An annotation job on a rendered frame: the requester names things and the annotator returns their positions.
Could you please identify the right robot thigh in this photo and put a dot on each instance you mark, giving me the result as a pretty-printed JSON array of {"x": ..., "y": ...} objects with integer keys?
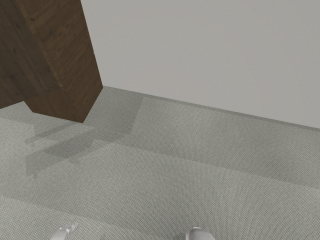
[{"x": 198, "y": 234}]

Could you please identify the cupboard door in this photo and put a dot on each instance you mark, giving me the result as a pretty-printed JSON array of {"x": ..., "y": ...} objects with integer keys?
[{"x": 24, "y": 70}]

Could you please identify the robot left hand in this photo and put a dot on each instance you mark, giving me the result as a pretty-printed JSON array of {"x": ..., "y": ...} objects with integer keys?
[{"x": 65, "y": 231}]

